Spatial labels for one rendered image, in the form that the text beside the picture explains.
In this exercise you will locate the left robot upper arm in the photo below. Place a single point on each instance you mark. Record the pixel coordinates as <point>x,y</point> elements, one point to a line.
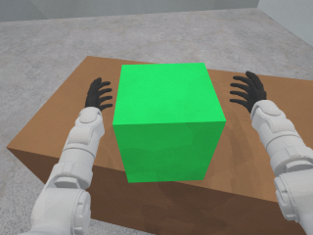
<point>61,211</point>

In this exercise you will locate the robot left hand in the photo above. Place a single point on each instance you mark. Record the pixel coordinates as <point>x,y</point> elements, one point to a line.
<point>93,95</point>

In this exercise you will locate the right robot upper arm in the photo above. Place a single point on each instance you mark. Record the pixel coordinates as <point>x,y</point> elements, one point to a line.
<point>294,193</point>

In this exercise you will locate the pedestal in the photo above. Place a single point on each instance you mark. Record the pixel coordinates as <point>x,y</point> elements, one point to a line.
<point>237,195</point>

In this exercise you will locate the robot right hand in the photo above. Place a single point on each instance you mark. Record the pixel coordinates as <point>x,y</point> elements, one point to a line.
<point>254,92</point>

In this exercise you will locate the right robot forearm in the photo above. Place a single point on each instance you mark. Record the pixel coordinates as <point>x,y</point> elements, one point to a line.
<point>286,149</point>

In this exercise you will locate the left robot forearm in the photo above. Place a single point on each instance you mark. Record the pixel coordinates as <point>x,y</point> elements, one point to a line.
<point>74,169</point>

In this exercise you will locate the carton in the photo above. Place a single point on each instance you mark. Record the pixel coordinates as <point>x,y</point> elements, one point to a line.
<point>167,121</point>

